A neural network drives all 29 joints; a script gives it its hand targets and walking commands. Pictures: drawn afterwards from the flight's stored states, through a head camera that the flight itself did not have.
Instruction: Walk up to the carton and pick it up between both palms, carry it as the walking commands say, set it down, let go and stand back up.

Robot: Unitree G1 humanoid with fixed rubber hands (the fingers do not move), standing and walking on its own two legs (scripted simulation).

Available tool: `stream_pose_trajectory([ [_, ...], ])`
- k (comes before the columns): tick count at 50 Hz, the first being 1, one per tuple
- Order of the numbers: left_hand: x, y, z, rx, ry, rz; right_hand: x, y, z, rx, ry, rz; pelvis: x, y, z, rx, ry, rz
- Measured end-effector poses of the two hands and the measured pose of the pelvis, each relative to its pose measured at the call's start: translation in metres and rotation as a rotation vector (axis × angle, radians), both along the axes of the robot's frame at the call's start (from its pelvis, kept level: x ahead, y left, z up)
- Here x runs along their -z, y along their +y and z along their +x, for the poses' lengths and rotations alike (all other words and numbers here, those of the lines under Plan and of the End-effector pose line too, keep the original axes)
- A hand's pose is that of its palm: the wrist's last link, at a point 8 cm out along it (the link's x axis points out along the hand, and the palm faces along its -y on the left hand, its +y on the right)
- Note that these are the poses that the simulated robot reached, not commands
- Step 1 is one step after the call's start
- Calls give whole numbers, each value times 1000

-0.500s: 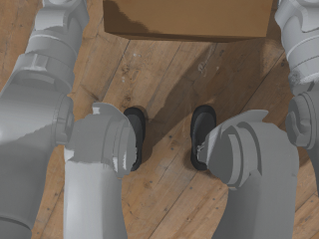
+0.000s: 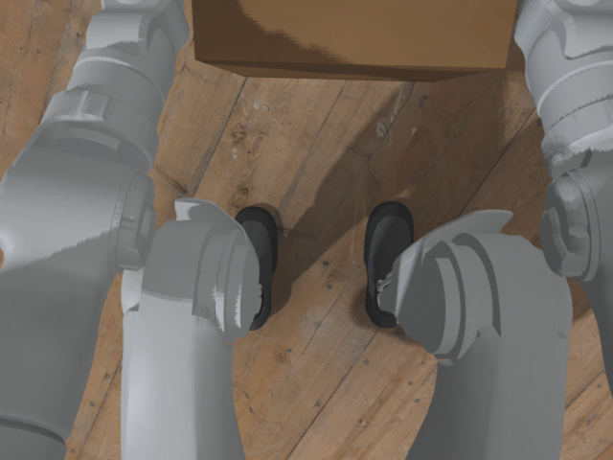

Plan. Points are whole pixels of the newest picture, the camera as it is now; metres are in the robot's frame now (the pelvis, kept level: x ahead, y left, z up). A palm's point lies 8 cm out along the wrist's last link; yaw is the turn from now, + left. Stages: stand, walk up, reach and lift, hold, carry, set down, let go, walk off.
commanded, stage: reach and lift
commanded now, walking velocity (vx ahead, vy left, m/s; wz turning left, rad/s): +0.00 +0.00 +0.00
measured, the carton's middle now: out of the picture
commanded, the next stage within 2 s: none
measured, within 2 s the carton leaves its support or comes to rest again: leaves its support in 0.34 s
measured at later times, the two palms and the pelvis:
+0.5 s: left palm out of the picture +0.53 +0.16 -0.16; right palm out of the picture +0.53 -0.19 -0.16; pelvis -0.01 +0.00 +0.00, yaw -1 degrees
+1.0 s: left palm out of the picture +0.54 +0.16 -0.10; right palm out of the picture +0.54 -0.19 -0.10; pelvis -0.01 +0.00 +0.04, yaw -1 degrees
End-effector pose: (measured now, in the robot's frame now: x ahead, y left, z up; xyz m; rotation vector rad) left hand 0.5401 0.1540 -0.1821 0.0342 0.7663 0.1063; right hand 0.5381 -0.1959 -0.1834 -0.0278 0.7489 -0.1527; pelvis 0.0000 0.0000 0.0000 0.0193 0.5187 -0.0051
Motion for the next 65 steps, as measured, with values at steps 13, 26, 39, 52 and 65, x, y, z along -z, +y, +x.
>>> stream_pose_trajectory([
  [13, -3, 0, 3, 23, 17, 17, -3, 0, 4, -19, 28, -12, 7, -3, 1, 3, -20, 5],
  [26, -27, 8, -11, 20, -3, 22, -28, 8, -8, -12, 9, 0, -6, 5, -10, 19, -47, 5],
  [39, -73, 0, 6, 22, -55, 9, -63, 0, -7, 12, -44, 6, -22, 10, -21, 14, -57, 5],
  [52, -87, 2, -2, -10, -74, -14, -84, 2, -4, 15, -63, 24, -39, 2, -14, 23, -54, 21],
  [65, -129, -3, -9, -12, -116, -24, -122, -2, -17, 36, -104, 34, -60, 0, -23, 26, -76, 26],
])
